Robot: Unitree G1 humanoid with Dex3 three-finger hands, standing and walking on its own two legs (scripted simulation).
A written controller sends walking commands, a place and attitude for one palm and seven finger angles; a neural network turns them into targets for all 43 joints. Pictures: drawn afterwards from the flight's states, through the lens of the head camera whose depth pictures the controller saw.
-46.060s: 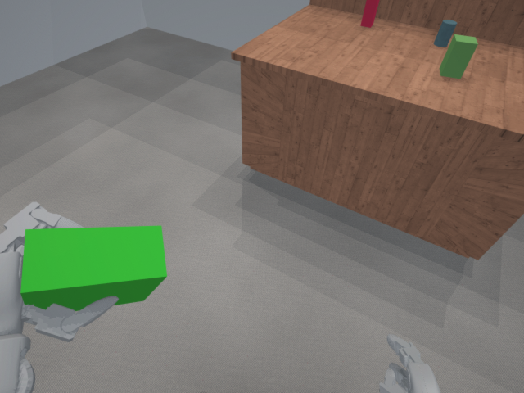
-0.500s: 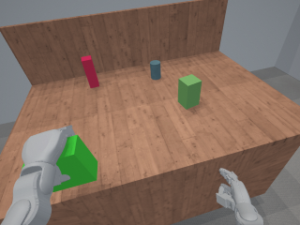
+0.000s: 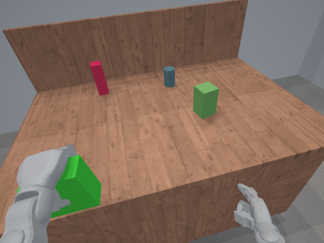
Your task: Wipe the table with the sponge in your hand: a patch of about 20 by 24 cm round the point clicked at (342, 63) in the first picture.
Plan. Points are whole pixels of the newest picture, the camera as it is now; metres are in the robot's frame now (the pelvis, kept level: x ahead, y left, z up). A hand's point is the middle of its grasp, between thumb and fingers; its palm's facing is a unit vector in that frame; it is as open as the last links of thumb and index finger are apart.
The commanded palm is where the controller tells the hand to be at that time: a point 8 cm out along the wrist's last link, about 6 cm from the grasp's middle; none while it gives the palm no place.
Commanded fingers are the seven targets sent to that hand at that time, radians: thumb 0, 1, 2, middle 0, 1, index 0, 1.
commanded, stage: bring the sponge back beside the body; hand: left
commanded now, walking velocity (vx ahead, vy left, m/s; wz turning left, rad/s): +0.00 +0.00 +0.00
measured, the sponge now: (69, 192) +0.19 +0.28 +0.05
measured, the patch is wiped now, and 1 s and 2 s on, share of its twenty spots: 1.00 1.00 1.00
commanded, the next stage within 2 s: step back with the hand held close in 0.22 s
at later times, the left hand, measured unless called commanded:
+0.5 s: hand (74, 166) +0.21 +0.25 +0.14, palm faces +0.30 -0.82 -0.49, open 10.2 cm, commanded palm +0.16 +0.28 +0.18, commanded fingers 0.00 0.10 1.30 -1.20 -1.60 -1.20 -1.60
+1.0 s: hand (51, 173) +0.17 +0.27 +0.16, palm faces +0.35 -0.84 -0.42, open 10.2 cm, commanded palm +0.12 +0.31 +0.18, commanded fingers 0.00 0.10 1.30 -1.20 -1.60 -1.20 -1.60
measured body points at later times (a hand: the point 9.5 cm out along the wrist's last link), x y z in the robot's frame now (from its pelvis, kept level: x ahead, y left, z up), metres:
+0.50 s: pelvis -0.01 +0.00 -0.01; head -0.02 +0.00 +0.44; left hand +0.18 +0.29 +0.16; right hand +0.22 -0.19 -0.06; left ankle +0.03 +0.13 -0.74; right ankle +0.01 -0.10 -0.74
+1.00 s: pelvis -0.04 +0.03 -0.02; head -0.03 +0.05 +0.43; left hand +0.14 +0.31 +0.18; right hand +0.13 -0.20 -0.09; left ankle +0.03 +0.13 -0.74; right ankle +0.01 -0.10 -0.74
